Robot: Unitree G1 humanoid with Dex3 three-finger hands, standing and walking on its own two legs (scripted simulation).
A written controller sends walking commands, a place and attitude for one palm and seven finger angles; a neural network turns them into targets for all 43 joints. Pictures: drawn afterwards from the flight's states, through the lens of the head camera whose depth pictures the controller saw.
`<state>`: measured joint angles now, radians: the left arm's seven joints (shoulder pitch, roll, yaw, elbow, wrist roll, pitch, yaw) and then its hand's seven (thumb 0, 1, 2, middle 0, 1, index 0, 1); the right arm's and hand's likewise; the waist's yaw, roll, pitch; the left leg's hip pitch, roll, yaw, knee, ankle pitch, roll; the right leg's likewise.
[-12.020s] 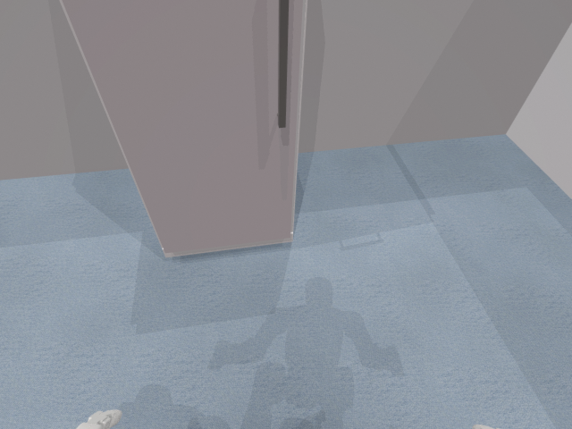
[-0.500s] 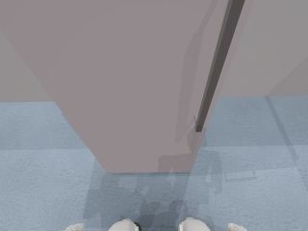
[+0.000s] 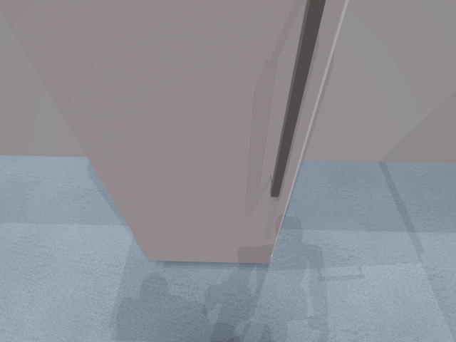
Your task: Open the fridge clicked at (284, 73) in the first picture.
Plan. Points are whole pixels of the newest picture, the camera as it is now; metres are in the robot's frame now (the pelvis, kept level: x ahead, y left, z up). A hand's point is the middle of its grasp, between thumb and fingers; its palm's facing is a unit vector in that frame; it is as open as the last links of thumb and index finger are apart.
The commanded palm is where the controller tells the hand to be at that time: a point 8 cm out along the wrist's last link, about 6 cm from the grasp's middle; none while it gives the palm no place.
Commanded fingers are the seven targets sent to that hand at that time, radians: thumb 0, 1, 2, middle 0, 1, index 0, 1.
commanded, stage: come to a stop and stand still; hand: right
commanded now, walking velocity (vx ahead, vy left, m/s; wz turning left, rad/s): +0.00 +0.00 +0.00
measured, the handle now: (288, 115) +0.48 -0.09 +0.14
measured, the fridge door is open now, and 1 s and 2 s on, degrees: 0 0 0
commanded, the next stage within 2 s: look again from close up in 0.62 s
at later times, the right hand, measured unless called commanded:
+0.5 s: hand out of the picture -0.07 -0.12 -0.17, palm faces +0.05 +0.99 -0.14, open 7.4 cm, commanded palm none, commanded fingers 0.00 -0.90 -0.90 0.20 0.30 0.20 0.30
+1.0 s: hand out of the picture +0.03 -0.16 -0.18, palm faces +0.02 +0.98 -0.20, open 7.3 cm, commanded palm none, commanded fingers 0.00 -0.90 -0.90 0.20 0.30 0.20 0.30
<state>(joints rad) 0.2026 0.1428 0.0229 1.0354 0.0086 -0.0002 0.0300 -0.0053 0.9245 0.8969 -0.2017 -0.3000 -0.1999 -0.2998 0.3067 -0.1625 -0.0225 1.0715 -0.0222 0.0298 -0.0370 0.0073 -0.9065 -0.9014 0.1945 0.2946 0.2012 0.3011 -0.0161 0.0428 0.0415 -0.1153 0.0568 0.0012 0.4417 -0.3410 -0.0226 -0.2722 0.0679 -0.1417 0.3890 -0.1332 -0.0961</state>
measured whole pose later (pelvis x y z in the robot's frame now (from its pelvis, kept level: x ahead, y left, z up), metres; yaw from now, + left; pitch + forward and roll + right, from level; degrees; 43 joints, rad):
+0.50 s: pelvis -0.02 +0.02 +0.00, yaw -1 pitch -1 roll +0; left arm 0.37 0.10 0.01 1.18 0.01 0.02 0.02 0.01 0.90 0.90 -0.20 -0.30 -0.20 -0.30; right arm 0.38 -0.11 0.00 1.13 -0.01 0.00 -0.04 0.00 -0.91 -0.90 0.20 0.29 0.20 0.30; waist 0.02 0.02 0.02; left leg -0.12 0.00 0.03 0.43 -0.30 0.01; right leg -0.28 0.02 -0.10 0.37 -0.09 -0.05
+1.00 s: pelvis +0.02 +0.01 -0.01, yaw +0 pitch +0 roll +0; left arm 0.27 0.17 -0.01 1.07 0.02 -0.02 0.02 0.02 0.93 0.90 -0.20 -0.30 -0.20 -0.30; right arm 0.30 -0.15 0.01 1.04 -0.02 -0.04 -0.06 0.01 -0.92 -0.90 0.20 0.29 0.20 0.30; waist 0.01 0.00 0.01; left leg -0.11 0.01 0.01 0.50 -0.39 -0.01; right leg -0.31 0.03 -0.11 0.54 -0.24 -0.08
